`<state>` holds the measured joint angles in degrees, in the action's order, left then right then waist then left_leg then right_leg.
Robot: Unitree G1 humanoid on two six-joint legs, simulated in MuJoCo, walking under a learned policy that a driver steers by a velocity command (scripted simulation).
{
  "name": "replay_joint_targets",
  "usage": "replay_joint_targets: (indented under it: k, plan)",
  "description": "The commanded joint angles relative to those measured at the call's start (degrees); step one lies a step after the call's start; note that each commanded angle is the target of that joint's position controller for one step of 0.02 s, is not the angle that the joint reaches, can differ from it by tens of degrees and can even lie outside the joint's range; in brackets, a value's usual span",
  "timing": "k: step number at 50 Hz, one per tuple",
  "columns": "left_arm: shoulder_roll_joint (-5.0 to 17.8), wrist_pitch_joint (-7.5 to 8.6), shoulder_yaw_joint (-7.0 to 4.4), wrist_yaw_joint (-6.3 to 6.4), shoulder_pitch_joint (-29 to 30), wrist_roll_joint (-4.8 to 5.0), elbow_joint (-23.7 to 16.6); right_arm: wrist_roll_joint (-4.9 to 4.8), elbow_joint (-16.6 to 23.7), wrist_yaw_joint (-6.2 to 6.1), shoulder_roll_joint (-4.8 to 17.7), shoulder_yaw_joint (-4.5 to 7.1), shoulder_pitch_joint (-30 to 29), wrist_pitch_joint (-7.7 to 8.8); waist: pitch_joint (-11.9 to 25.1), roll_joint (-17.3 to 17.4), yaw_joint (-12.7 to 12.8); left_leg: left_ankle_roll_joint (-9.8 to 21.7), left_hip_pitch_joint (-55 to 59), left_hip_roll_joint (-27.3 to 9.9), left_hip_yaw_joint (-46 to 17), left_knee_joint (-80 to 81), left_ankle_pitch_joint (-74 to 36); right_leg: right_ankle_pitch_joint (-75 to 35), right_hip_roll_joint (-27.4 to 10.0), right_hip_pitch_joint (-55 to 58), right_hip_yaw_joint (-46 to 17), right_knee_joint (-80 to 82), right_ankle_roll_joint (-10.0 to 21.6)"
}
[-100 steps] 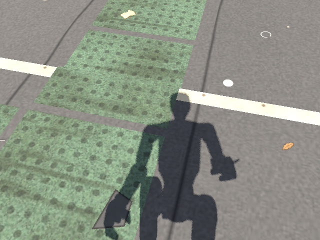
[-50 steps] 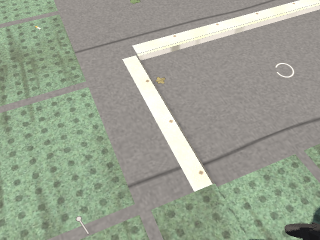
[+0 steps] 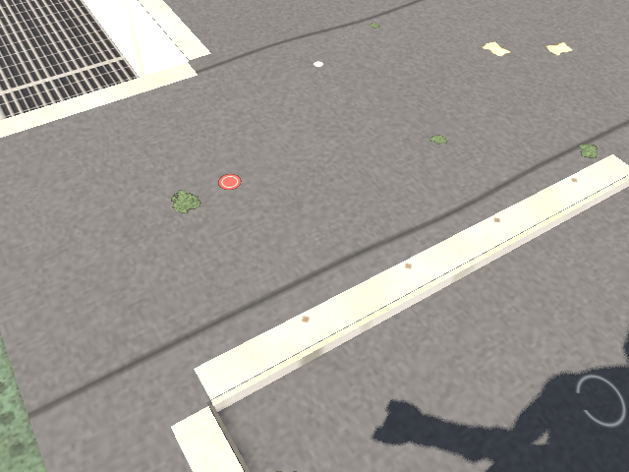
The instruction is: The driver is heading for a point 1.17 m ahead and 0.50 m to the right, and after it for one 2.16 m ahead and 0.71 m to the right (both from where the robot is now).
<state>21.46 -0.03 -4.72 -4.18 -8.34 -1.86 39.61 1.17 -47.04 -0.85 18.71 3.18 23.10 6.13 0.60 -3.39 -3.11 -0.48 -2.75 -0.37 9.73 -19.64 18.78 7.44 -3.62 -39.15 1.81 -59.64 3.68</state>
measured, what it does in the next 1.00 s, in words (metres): goes down, turning right: right foot 0.05 m lower, then left foot 0.05 m higher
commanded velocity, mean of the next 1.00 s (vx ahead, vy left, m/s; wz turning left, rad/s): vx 1.00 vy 0.00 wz -0.87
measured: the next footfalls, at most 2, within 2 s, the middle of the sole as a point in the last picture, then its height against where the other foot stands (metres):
right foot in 0.20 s outside the picture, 0.05 m lower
left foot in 0.56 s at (312, 328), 0.05 m higher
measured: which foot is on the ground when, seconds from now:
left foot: down 0.00-0.20, up 0.22-0.54, down 0.56-1.00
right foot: up 0.00-0.18, down 0.20-0.56, up 0.58-1.00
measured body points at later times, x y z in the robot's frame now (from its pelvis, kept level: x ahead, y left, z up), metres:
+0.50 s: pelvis +0.47 -0.06 -0.05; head +0.51 -0.06 +0.39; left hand +0.55 +0.22 -0.19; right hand +0.62 -0.35 -0.10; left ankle +0.75 +0.02 -0.71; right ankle +0.34 -0.06 -0.79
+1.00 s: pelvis +0.81 -0.29 -0.03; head +0.80 -0.32 +0.42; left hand +1.17 -0.35 -0.06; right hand +0.55 -0.43 -0.17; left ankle +0.81 -0.01 -0.73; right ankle +0.82 -0.47 -0.75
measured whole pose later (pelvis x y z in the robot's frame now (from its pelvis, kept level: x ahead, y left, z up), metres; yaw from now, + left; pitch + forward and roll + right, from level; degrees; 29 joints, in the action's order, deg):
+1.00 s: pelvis +0.81 -0.29 -0.03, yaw -52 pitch +1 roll +4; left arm 19.7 -0.7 -1.9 -5.2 1.5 -2.7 34.8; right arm 1.9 -51.8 -0.2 19.4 4.3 27.1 3.8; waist -1.0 -0.5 -4.9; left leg -8.7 12.9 -6.6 18.2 -13.9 24.0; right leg 2.4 -3.8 -31.7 0.3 -33.7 6.7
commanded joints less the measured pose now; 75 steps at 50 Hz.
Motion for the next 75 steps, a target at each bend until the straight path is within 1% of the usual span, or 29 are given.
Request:
replay_joint_targets:
  k: [1, 7, 9, 10, 11, 12, 13, 14, 17, 21, 26, 28, 30, 31, 33, 36, 47, 51, 52, 53, 54, 56, 60, 66, 69, 72, 73, 74, 75]
  plan:
    - [-2.52, 0.60, 1.84, -2.19, 3.73, 0.37, -5.43, -0.41, 3.95, 0.14, 2.19, -0.13, -8.12, 2.48, -5.47, 7.01, 4.80, 4.11, -7.20, -9.97, -0.16, 12.30, -20.06, -16.92, -1.03, 4.43, 0.86, 14.85, 0.54]
    - [1.23, 0.85, 1.47, -1.31, 4.66, -1.51, -4.35, -0.56, 0.95, -1.04, 8.92, 1.25, 0.35, 0.48, -3.64, 5.14, 6.27, 0.72, 8.89, -12.02, 5.58, -1.55, -62.59, -16.69, 7.53, 15.42, 9.53, 27.24, 6.33]
    - [3.51, 0.95, 0.05, 0.14, -11.29, -1.11, 0.38, 0.91, 1.16, -1.69, 11.25, 1.90, -0.93, -1.89, 3.34, 7.05, 14.47, 1.67, 6.00, -14.12, 4.56, -25.79, -73.72, -9.39, 8.53, 31.53, 7.35, 25.82, 9.60]
    - [5.81, 1.16, -1.46, 1.64, -23.79, -0.63, 4.94, 1.55, 1.91, -1.35, 10.77, 2.07, -3.71, -2.59, 7.33, 4.57, 19.28, 2.15, -3.85, -12.05, 4.24, -47.12, -61.08, -7.29, 8.01, 46.44, 3.60, 28.19, 11.55]
    - [9.15, 1.00, -2.76, 2.81, -22.01, 0.59, 6.24, 2.16, 3.23, -0.17, 4.89, 1.05, -5.53, -2.18, 2.88, -5.67, 15.38, 1.39, -24.46, -1.36, 2.37, -69.65, 1.64, -10.14, 3.51, 54.98, -3.48, 25.13, 12.75]
    - [15.53, 0.30, -3.57, 2.62, -19.22, 0.26, 3.67, 2.12, 8.14, -0.28, 0.63, -0.63, -0.56, -1.29, 9.51, -9.41, 7.44, -0.70, -43.41, 0.78, -4.50, -87.08, 16.79, -34.96, -4.95, 67.98, -22.31, 17.07, 19.82]
    - [17.67, -0.26, -4.72, 3.19, -21.67, 0.20, 1.51, 0.63, 13.28, -0.16, 3.82, -1.28, -5.97, 0.26, 21.88, -6.95, 12.19, -1.24, -54.23, 1.90, -12.95, -87.00, 13.37, -6.44, -12.35, 77.38, -42.38, 33.90, 28.20]
    - [12.96, -0.21, -3.98, 3.95, -19.68, 0.60, 2.19, 1.20, 12.47, -0.50, 5.86, -1.41, -10.79, 1.26, 11.60, 3.55, 11.55, -0.52, -56.74, -1.95, -14.75, -79.21, 8.76, 5.30, -11.89, 67.74, -44.40, 43.59, 24.65]
    - [7.49, 2.06, -1.61, 4.42, -13.95, 1.58, 3.08, 3.77, 11.49, -0.56, 4.64, -2.06, -10.56, -1.06, -1.62, 11.25, 2.38, -2.08, -44.12, -6.12, -14.94, -67.61, 8.59, -1.04, -6.64, 36.66, -35.95, 45.16, 20.36]
    - [7.11, 4.81, -1.39, 3.77, -12.31, 0.99, 3.71, 2.64, 17.67, 0.79, 1.08, -3.48, -22.43, -2.69, -9.51, 7.30, 2.03, -3.58, -37.68, -8.64, -12.09, -44.39, -2.49, -5.93, -0.19, 16.06, -27.98, 51.34, 17.32]
    - [8.70, 4.60, -2.32, 3.14, -13.99, 3.00, 4.19, 0.20, 17.54, 1.58, 1.72, -3.21, -23.10, -2.96, -2.25, 2.75, 4.06, -1.93, -11.91, -0.76, -7.28, -21.06, -15.54, -22.51, 1.36, 18.95, -24.38, 48.87, 10.28]
    - [9.82, 4.40, -2.45, 3.31, -13.45, 2.45, 4.42, 0.32, 13.28, 0.27, 5.99, -0.85, -8.72, -2.93, 6.58, 4.11, -3.44, -0.45, 3.22, 2.15, -8.51, -17.29, -6.73, -34.58, 4.24, 22.75, -21.60, 29.25, 5.75]
    - [2.08, 4.38, 0.02, 3.10, -15.57, 4.08, -0.36, 2.26, 10.41, -0.22, 14.83, 2.86, 4.33, -2.56, 25.88, 26.72, -6.08, 6.54, 28.23, -21.34, -45.72, -3.78, 30.76, 3.94, 13.44, 2.88, -13.43, -8.68, 0.88]
    - [1.80, 4.11, 0.77, 3.21, -11.62, 2.27, -0.63, 2.12, 11.22, -0.70, 10.98, 2.25, -1.20, -2.78, 21.69, 25.47, -4.06, 5.72, 21.37, -23.62, -53.37, 1.31, 34.33, 14.32, 9.25, -0.27, -11.46, -14.80, 2.31]
    - [3.23, 2.73, 0.29, 2.41, -6.18, 0.22, -0.69, 1.65, 9.99, -1.16, 5.42, 1.26, -7.36, -3.27, 8.01, 10.00, -1.85, 4.45, 6.30, -20.89, -39.34, -0.07, 21.27, 9.94, 2.99, -0.95, -8.79, -10.86, 2.83]
    - [0.26, 0.18, 0.69, 0.01, -2.12, -0.38, -4.02, 1.70, 6.37, -1.01, 3.29, 1.01, -8.57, -2.15, -0.42, 9.96, 1.92, 3.72, -6.27, -19.63, -24.99, 3.70, 9.27, 9.65, -1.26, 1.11, -8.24, -7.16, 1.24]
    - [1.73, -0.86, 1.67, -1.73, 9.42, -0.46, -6.82, 1.00, 0.45, 0.56, 9.47, 3.00, -4.13, -0.47, -10.91, 5.82, 4.04, 3.64, -3.31, -16.76, 3.60, 18.19, -9.38, -10.24, -0.91, 11.49, -1.20, 23.47, 2.54]
    - [4.08, 0.49, -0.02, 1.47, -10.09, -1.72, 0.40, 0.14, -0.91, 0.51, 14.27, 3.61, -3.06, -3.73, 2.10, 6.76, 13.67, 5.84, 4.37, -15.38, 3.05, -14.90, -52.38, 1.01, 3.59, 33.20, 1.43, 30.66, 4.89]
    - [6.44, 0.99, -1.21, 2.46, -21.05, -2.26, 4.73, 0.00, -0.88, 0.85, 11.51, 2.94, -2.63, -3.91, 7.97, 3.32, 18.08, 5.63, -7.44, -10.95, 0.88, -34.95, -38.72, 1.79, 1.51, 49.76, -1.26, 29.84, 3.59]
    - [11.78, 1.82, -1.42, 3.29, -21.84, -2.23, 5.74, 1.24, 0.79, 1.70, 0.55, 0.76, -1.19, -3.70, 9.57, -11.42, 12.02, 5.31, -25.66, -4.68, -6.16, -58.92, 16.16, 2.52, -10.18, 59.21, -13.93, 23.99, -2.53]
    - [18.24, 2.49, -2.66, 3.59, -25.08, -1.50, 4.49, -1.94, 4.46, 1.40, -0.11, 0.35, 2.38, -2.55, 20.34, -20.77, 11.43, 5.20, -36.90, 2.37, -15.93, -72.86, 16.85, -1.66, -19.26, 65.69, -32.66, 34.68, -1.61]
    - [9.54, 3.91, -1.33, 3.44, -19.39, -1.30, 5.70, -2.14, 3.10, 0.28, 3.75, 0.97, -5.28, -2.08, 5.02, -4.29, 9.81, 6.17, -45.77, -2.12, -15.28, -70.71, 2.83, -0.41, -16.98, 52.27, -25.27, 39.34, -1.87]
    - [-1.23, 5.76, 2.05, 3.53, -12.70, -0.38, 6.52, -1.11, 0.11, 2.93, -0.94, -0.01, -4.05, -5.51, 2.23, -2.67, 2.07, 4.53, -39.49, -6.60, -12.41, -71.12, -5.89, -17.42, -12.25, 36.87, -10.07, 41.36, -3.86]
    - [-3.97, 6.63, 3.31, 4.65, -15.68, 0.11, 9.88, -1.55, 6.36, 3.75, -2.68, -2.25, -20.23, -7.41, -6.77, 0.04, 2.59, 7.05, -48.63, -3.13, -4.03, -60.27, -9.19, -31.13, -5.12, 38.40, 9.22, 52.19, -4.55]
    - [-0.08, 6.37, 3.25, 5.81, -13.59, 0.50, 9.03, -0.78, 9.27, 3.61, -2.41, -3.62, -21.41, -7.00, -8.13, -0.07, -1.89, 11.02, -34.81, -0.09, 3.59, -43.89, -5.84, -64.05, -6.75, 34.51, 15.18, 48.32, -5.26]
    - [6.66, 4.81, 1.13, 8.35, -8.84, -0.70, 6.46, -0.64, 3.60, 3.70, 4.25, -0.96, 0.03, -7.70, 4.17, -4.28, -12.92, 14.64, -10.18, 6.78, 3.60, -39.90, 0.93, -88.98, -11.31, 35.02, 12.80, 21.10, -4.15]
    - [9.73, 4.24, -0.29, 7.90, -3.11, -0.09, 4.59, -0.69, 0.37, 3.06, 7.10, 0.85, 12.56, -7.63, 8.89, -2.77, -19.12, 17.68, 2.26, 5.30, -4.11, -32.76, 0.20, -79.79, -10.72, 29.68, 9.87, 0.67, -4.76]
    - [5.38, 3.72, 0.06, 5.87, -0.66, 1.50, 4.27, -1.84, -1.48, 2.32, 8.37, 2.13, 12.45, -6.54, 5.23, 8.46, -17.43, 20.87, 8.87, 3.38, -11.51, -16.77, -8.46, -19.20, 0.94, 18.56, 10.14, -25.50, -4.68]
    - [-1.42, 4.88, 2.34, 4.29, -1.30, 0.82, -3.39, -1.35, -0.91, 1.36, 13.27, 3.56, 2.67, -7.72, 2.70, 24.84, -6.02, 28.69, 12.94, -3.87, -38.67, -10.49, -5.69, 15.12, 10.60, -5.84, 3.22, -42.33, -7.16]
Over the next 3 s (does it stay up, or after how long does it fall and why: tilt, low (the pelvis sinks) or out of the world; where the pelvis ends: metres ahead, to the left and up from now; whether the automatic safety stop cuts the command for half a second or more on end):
stays up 2.32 -0.85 0.01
